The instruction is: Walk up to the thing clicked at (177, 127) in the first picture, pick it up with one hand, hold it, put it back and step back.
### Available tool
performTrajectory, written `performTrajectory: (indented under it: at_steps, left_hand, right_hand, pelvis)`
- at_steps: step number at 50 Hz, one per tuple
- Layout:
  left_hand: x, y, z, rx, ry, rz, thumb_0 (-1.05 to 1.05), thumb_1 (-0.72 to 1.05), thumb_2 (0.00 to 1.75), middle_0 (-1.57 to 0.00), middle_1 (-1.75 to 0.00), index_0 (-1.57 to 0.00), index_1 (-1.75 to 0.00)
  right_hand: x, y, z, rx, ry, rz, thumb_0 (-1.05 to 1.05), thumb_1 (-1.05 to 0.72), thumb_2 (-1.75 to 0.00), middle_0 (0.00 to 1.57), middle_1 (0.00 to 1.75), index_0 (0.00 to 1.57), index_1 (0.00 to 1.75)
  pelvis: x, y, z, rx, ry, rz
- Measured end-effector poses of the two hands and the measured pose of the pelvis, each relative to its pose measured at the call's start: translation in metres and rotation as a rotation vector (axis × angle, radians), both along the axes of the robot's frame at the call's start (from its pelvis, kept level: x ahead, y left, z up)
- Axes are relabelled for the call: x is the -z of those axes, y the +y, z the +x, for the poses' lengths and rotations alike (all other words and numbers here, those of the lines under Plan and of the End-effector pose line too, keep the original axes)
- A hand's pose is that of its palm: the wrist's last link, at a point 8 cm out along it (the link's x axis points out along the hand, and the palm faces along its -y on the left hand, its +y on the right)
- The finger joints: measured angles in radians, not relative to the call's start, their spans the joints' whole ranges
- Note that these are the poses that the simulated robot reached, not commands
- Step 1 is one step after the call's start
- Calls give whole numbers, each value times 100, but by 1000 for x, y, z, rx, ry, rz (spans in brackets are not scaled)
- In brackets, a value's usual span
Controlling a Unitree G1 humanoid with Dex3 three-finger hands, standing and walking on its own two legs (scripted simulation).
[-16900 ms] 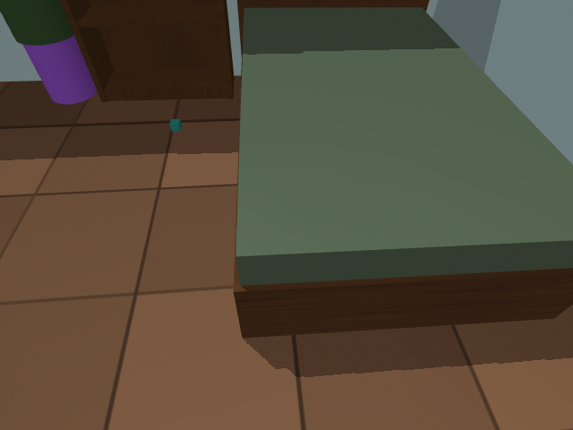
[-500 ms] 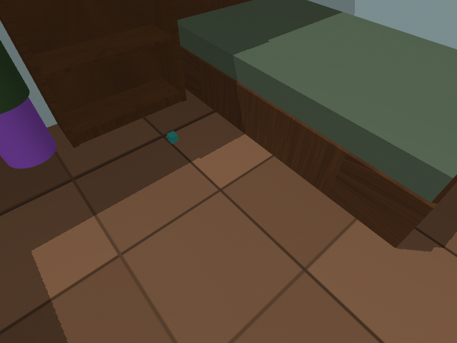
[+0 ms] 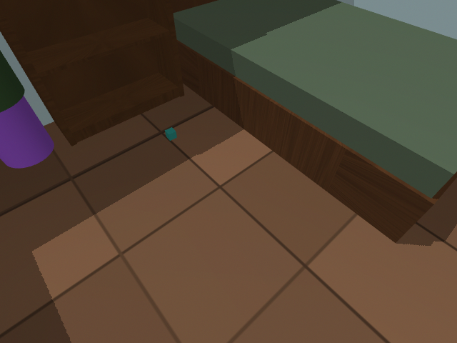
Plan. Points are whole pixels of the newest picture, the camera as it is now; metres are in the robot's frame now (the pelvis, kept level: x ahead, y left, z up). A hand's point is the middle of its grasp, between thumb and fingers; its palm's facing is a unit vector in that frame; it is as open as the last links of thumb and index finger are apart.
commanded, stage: stand
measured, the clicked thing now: (171, 134) +1.47 +0.35 -0.75
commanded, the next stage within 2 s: none
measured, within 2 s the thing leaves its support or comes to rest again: neither
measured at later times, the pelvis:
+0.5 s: pelvis +0.00 +0.00 +0.00, yaw +2 degrees
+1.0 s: pelvis +0.00 +0.01 +0.00, yaw +2 degrees
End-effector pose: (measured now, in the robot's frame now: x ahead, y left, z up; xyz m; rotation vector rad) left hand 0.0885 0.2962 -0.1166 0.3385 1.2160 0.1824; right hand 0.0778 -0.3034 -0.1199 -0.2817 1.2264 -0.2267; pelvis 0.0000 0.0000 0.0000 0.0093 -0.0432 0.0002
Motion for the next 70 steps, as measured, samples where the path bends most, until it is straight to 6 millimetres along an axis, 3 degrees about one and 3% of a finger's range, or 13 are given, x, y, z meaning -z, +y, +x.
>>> performTrajectory:
  at_steps: [10,40,52,70]
  left_hand:
    - [-2,-4,13,1,-35,-21,0,90,90,-21,-30,-21,-30]
    - [0,6,-26,-47,12,-12,0,90,90,-21,-30,-21,-30]
    - [1,8,-31,-49,28,-16,0,90,90,-21,-30,-21,-30]
    - [-2,10,-23,-43,3,-8,0,90,90,-21,-30,-21,-30]
  right_hand:
    - [-6,2,5,-7,-5,-5,0,-90,-90,20,30,21,30]
    - [-6,11,2,-35,8,2,0,-90,-90,20,30,21,30]
    - [-5,11,-3,-37,31,-1,0,-90,-90,20,30,21,30]
    - [-6,13,7,-49,14,0,0,-90,-90,20,30,21,30]
  pelvis:
    - [-4,0,3,-12,3,-4]
    - [-5,4,-2,-36,-5,-7]
    - [-4,6,-1,-42,-1,-6]
    - [-5,6,3,-50,-3,-7]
